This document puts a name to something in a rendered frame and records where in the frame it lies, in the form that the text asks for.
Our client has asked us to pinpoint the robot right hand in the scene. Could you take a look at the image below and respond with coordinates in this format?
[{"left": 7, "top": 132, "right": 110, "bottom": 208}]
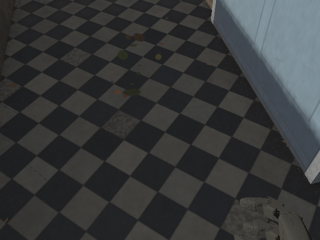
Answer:
[{"left": 234, "top": 196, "right": 312, "bottom": 240}]

